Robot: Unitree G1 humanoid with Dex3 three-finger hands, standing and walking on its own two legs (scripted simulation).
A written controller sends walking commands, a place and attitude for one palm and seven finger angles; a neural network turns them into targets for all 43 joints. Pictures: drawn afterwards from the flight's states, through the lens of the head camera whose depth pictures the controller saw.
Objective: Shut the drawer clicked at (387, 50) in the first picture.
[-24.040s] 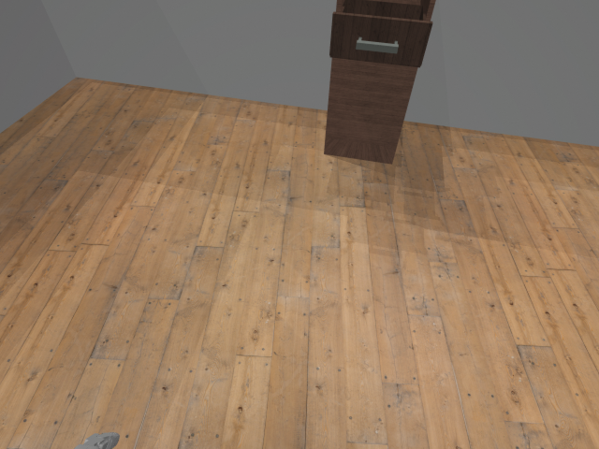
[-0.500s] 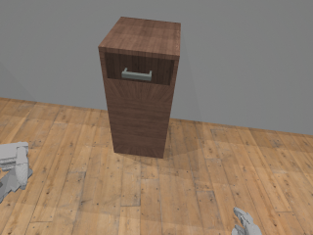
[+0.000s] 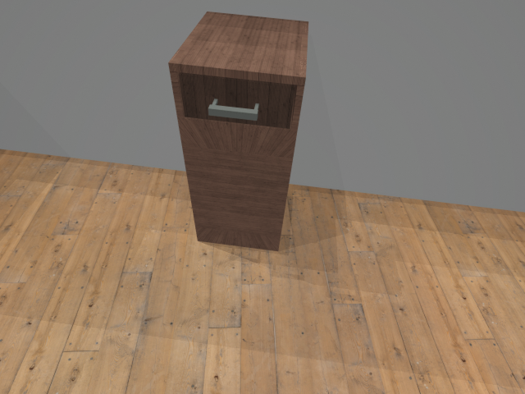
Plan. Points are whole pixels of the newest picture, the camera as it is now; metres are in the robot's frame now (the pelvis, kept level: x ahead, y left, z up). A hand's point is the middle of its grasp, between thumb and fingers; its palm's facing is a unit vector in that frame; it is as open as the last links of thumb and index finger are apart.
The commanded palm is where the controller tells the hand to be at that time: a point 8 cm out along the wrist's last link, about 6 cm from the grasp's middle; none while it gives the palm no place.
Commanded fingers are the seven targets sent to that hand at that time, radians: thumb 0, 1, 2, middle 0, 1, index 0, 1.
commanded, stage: let the arm hang, fingers relaxed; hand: left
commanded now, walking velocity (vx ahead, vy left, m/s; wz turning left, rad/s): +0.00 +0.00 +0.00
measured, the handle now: (234, 108) +0.85 +0.11 -0.02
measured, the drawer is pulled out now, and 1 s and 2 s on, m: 0.00 0.00 0.00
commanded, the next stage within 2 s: look to check the result in 0.82 s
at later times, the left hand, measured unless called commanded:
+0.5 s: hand out of the picture -0.05 +0.15 -0.16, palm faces +0.05 -0.98 -0.19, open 7.0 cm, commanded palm none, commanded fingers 0.00 0.90 0.90 -0.20 -0.30 -0.20 -0.30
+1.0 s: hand out of the picture +0.00 +0.14 -0.16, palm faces +0.05 -0.98 -0.18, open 7.4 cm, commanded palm none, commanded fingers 0.00 0.90 0.90 -0.20 -0.30 -0.20 -0.30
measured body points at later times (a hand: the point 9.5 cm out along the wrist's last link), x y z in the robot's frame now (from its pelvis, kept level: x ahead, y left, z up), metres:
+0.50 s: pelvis +0.01 -0.01 +0.01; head +0.01 -0.02 +0.46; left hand -0.05 +0.20 -0.14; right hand -0.01 -0.21 -0.16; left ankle +0.07 +0.10 -0.73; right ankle -0.02 -0.11 -0.73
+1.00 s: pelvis +0.03 -0.03 +0.01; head +0.04 -0.03 +0.46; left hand +0.00 +0.19 -0.15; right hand +0.00 -0.23 -0.15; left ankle +0.07 +0.10 -0.73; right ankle -0.02 -0.11 -0.73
